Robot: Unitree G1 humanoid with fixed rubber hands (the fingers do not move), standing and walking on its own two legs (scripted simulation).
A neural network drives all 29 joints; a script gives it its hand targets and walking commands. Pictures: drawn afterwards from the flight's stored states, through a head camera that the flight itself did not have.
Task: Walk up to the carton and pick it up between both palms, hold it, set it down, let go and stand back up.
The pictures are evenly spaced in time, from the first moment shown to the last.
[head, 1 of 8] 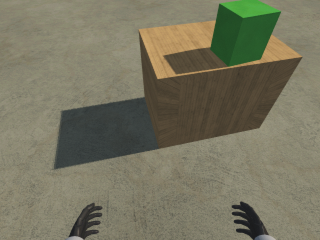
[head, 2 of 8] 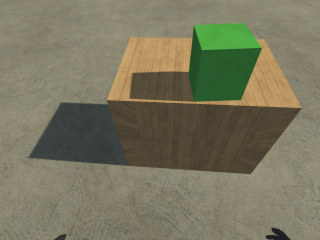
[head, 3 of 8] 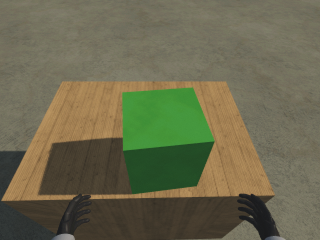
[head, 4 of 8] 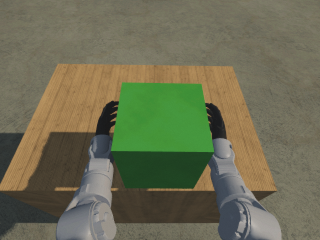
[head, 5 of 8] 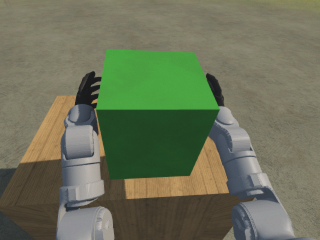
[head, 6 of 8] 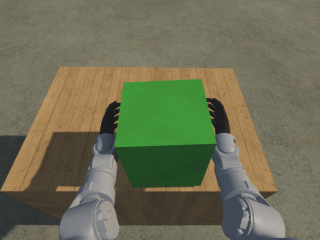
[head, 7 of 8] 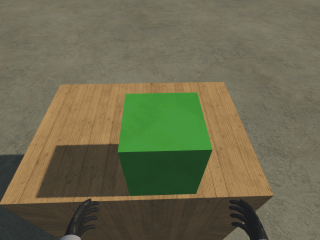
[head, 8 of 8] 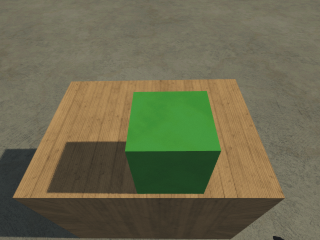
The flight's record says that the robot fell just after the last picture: no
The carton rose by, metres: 0.17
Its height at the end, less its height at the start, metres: +0.00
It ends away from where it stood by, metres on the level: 0.01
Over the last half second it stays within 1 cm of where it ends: yes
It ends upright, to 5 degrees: yes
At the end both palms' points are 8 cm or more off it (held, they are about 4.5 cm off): yes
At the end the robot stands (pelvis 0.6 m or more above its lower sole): yes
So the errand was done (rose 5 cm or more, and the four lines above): yes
